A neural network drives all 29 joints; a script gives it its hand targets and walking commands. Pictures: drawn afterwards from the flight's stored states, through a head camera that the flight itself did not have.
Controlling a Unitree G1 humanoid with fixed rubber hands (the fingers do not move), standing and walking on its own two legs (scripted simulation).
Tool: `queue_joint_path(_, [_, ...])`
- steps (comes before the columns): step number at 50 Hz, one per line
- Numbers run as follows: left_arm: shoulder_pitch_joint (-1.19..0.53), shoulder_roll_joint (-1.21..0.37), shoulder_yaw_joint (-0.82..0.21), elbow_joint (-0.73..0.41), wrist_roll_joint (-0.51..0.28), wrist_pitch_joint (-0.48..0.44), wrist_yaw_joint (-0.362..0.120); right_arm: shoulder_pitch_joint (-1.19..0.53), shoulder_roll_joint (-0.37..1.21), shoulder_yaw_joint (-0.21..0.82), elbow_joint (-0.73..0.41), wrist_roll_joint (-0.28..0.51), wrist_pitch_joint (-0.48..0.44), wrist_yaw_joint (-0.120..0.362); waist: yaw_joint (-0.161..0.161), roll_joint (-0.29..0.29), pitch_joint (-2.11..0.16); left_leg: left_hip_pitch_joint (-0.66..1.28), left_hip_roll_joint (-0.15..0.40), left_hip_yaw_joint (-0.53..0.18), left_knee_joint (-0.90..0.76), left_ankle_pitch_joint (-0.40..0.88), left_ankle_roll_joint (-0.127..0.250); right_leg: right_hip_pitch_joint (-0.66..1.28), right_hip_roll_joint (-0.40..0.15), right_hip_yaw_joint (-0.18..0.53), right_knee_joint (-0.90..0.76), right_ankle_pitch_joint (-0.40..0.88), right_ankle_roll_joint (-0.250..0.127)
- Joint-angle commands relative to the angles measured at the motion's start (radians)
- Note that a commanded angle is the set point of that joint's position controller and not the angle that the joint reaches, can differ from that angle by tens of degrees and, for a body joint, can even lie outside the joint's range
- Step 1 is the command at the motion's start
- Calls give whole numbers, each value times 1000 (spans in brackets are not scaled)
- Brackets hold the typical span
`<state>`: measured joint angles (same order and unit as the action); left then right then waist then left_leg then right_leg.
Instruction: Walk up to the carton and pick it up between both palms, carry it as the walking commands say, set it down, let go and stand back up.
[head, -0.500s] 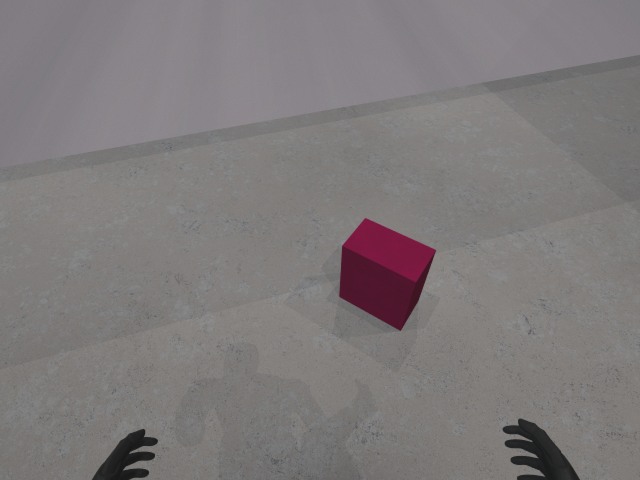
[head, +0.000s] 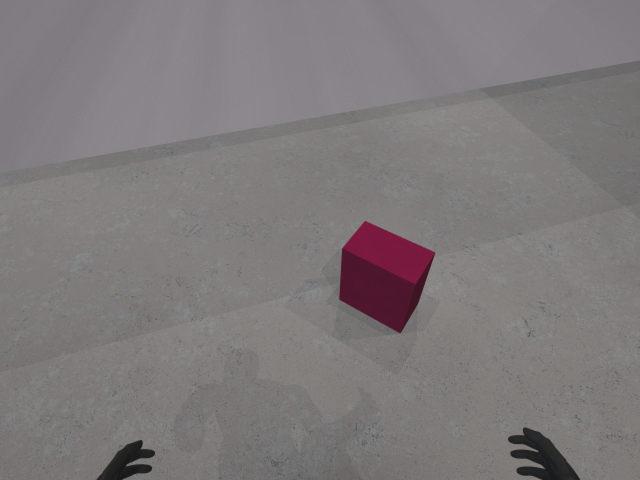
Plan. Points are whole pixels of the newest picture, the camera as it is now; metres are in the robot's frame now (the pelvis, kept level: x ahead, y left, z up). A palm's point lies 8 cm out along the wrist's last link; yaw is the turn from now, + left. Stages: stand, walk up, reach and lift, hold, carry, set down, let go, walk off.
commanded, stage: walk up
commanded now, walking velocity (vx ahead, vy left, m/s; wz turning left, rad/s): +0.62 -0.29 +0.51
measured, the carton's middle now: (383, 278) +0.85 -0.19 -0.60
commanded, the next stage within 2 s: none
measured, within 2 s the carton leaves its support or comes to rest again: neither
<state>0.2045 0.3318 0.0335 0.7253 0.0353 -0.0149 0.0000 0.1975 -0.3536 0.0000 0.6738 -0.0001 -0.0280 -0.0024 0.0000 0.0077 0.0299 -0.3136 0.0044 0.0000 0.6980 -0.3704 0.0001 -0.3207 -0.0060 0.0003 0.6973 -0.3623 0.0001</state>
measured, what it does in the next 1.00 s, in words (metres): walks ahead: right foot, then left foot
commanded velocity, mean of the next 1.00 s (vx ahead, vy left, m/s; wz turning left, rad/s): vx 0.47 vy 0.03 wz -0.13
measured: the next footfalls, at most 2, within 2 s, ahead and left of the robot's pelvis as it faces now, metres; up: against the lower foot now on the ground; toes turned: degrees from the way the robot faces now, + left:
right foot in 0.28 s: +0.09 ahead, -0.18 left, +0.00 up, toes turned -3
left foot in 0.74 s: +0.37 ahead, +0.10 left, +0.00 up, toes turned -4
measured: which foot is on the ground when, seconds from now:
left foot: down 0.00-0.28, up 0.30-0.72, down 0.74-1.00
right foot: down 0.00-0.04, up 0.06-0.26, down 0.28-0.74, up 0.76-1.00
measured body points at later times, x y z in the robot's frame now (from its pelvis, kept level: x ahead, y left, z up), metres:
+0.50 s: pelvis +0.12 -0.08 +0.03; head +0.15 -0.13 +0.47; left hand +0.12 +0.19 -0.08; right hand +0.20 -0.35 -0.12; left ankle +0.12 +0.12 -0.64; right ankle +0.05 -0.18 -0.72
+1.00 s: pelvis +0.33 -0.07 +0.01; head +0.35 -0.08 +0.46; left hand +0.50 +0.17 -0.10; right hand +0.37 -0.32 -0.12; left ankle +0.33 +0.10 -0.72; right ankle +0.35 -0.19 -0.71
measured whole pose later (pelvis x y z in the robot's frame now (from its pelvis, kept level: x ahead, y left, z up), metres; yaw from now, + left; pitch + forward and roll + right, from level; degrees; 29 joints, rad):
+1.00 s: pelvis +0.33 -0.07 +0.01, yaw -8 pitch +2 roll +1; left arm 0.13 0.24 0.03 0.86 0.02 -0.04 -0.03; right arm 0.28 -0.24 0.00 0.83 0.00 -0.04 0.02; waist 0.00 0.00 0.02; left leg -0.25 0.08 0.03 0.53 -0.30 -0.04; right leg -0.42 -0.03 0.00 0.71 -0.33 0.00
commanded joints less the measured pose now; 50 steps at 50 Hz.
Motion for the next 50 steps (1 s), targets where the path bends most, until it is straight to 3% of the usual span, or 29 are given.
queue_joint_path(1, [-30, 111, 22, -63, -12, 12, -51, 150, -150, -67, 8, -50, 28, -4, -23, 9, -82, 70, 235, -337, -255, -302, 123, -87, -92, 66, -53, -257, -62])
queue_joint_path(2, [-106, 55, 2, -91, -9, 29, -71, 99, -171, -72, 5, -27, 37, 2, -55, 141, -5, 173, 305, -359, -420, -524, 141, -348, -30, 63, 18, -288, -34])
queue_joint_path(3, [-138, 41, 2, -106, -5, 32, -79, 91, -197, -86, 1, -37, 36, 1, -74, 301, 48, 232, 398, -449, -530, -528, 159, -430, -5, -27, 250, -128, -3])
queue_joint_path(5, [-166, 73, 6, -105, 7, 18, -80, 150, -191, -87, 21, -46, 17, -6, -75, 163, 49, 253, 424, -478, -547, -459, 187, -463, -66, 32, 301, -90, 12])
queue_joint_path(6, [-125, 71, 8, -91, 7, 15, -84, 145, -195, -87, 31, -46, 10, -8, -61, 147, 14, 249, 405, -412, -538, -409, 170, -403, -66, 21, 295, -76, 16])
queue_joint_path(9, [-61, 43, 0, -60, -3, 4, -92, 62, -175, -80, 33, -43, -4, 5, -18, 184, -16, 155, 276, -157, -499, -180, 111, -150, -32, -48, 96, -36, 14])
queue_joint_path(11, [4, 15, -6, -28, -6, -2, -83, 24, -172, -80, 50, -43, -4, 15, 11, 213, -29, 129, 232, -51, -430, -124, 98, -7, 5, -116, -87, 0, 16])
queue_joint_path(12, [92, 12, -3, 4, -4, -14, -67, 14, -171, -83, 55, -39, 0, 21, 50, 187, -80, 143, 205, -3, -324, -64, 100, 87, 28, -152, -203, 56, 15])
queue_joint_path(13, [208, 57, 18, 60, -3, -24, -51, 46, -139, -80, 68, -45, 6, 30, 83, 87, -170, 42, 139, 48, -125, -66, 87, 294, -3, -60, -213, 54, -10])
queue_joint_path(14, [351, 147, 51, 89, 4, -31, -37, 12, -84, -65, 30, -48, 0, 36, 151, -135, -206, -212, 78, 68, 148, -124, 51, 489, -184, 250, -291, -55, -67])
queue_joint_path(15, [432, 248, 70, 100, 7, -30, -26, -70, -25, -51, -38, -45, 4, 42, 162, -324, -103, -495, 3, 49, 362, -224, 23, 481, -449, 714, -491, -178, -122])
queue_joint_path(16, [389, 268, 62, 77, 0, -19, -17, -137, -46, -55, -65, -44, 13, 42, 153, -202, -7, -546, 63, -37, 417, -192, 25, 381, -497, 816, -573, -306, -190])
queue_joint_path(17, [314, 222, 51, 54, 1, -24, -15, -134, -56, -64, -47, -48, 10, 43, 119, -87, 70, -509, 87, -50, 440, -93, 14, 291, -432, 752, -570, -310, -168])
queue_joint_path(19, [211, 150, 41, 51, -7, -44, -14, -77, -63, -67, -6, -44, 0, 55, 67, -72, 91, -441, 105, -25, 383, 54, -1, 291, -312, 512, -506, 7, -126])
queue_joint_path(22, [274, 111, 39, 70, -12, -63, -12, -46, -39, -61, 22, -38, 9, 64, 60, -185, 8, -382, 60, 37, 355, 123, -15, 386, -237, 322, -425, 472, -95])
queue_joint_path(25, [359, 96, 44, 93, -14, -68, -2, -104, -15, -60, 16, -34, 24, 64, 89, -187, 20, -420, 57, 47, 304, 163, -32, 452, -250, 290, -412, 624, -95])
queue_joint_path(30, [338, 94, 50, 98, -11, -53, 1, -227, 23, -43, -17, -28, 12, 73, 109, -180, 112, -357, 65, 80, 16, 189, -51, 383, -248, 214, -447, 542, -134])
queue_joint_path(32, [318, 109, 47, 109, -17, -49, 1, -222, 33, -43, -14, -26, 6, 68, 99, -203, 95, -269, 44, 110, -91, 170, -39, 378, -241, 186, -416, 602, -128])
queue_joint_path(35, [261, 133, 53, 104, -33, -52, -2, -52, 10, -55, 48, -33, -15, 40, 19, -212, -75, 16, -20, 176, -264, 193, 4, 384, -207, 103, -184, 887, -97])
queue_joint_path(36, [262, 128, 58, 102, -43, -53, -1, 91, -28, -67, 104, -40, -29, 29, -27, -151, -204, 218, -8, 161, -289, 242, 30, 357, -165, 72, 7, 897, -86])
queue_joint_path(37, [251, 90, 57, 85, -44, -54, -1, 279, -87, -86, 155, -51, -40, 22, -105, -45, -300, 480, 124, 13, -263, 253, 95, 135, -124, 63, 232, 658, -56])
queue_joint_path(38, [232, 11, 39, 60, -36, -59, -8, 384, -183, -118, 186, -61, -46, 14, -138, 228, -316, 662, 397, -351, -301, 302, 160, -199, 19, -28, 478, -58, -17])
queue_joint_path(39, [194, 12, 48, 51, -31, -51, -3, 432, -222, -121, 178, -43, -41, 12, -146, 160, -269, 624, 496, -570, -371, 389, 200, -284, 14, 30, 569, -209, -38])
queue_joint_path(41, [108, -4, 26, 65, -24, -51, -7, 255, -117, -94, 146, -39, -39, 10, -95, 146, -51, 395, 422, -416, -374, 468, 223, -343, -50, 55, 571, -114, -26])
queue_joint_path(42, [99, -15, 23, 67, -17, -46, -15, 217, -60, -80, 137, -42, -41, 6, -67, 106, -2, 291, 383, -347, -392, 432, 189, -312, -79, 61, 508, -73, -18])
queue_joint_path(43, [120, -25, 21, 85, -13, -36, -22, 160, -27, -70, 135, -37, -44, 2, -30, 131, 9, 184, 334, -266, -409, 430, 150, -223, -87, 40, 424, -46, -9])
queue_joint_path(46, [95, -43, 8, 102, -10, -16, -42, 125, -49, -74, 127, -31, -36, 6, -23, 222, -9, 65, 254, -103, -403, 458, 128, -62, -49, -59, 142, -54, 24])
queue_joint_path(48, [76, -53, -1, 117, -13, -21, -44, 118, -61, -78, 136, -32, -28, 7, -23, 272, -37, 79, 232, -78, -372, 405, 125, -9, -27, -96, -2, 1, 27])
queue_joint_path(50, [113, -48, 3, 150, -12, -28, -43, 78, -75, -80, 133, -28, -15, 9, 24, 213, -75, 53, 210, -56, -307, 272, 100, 117, -7, -134, -195, 161, 17])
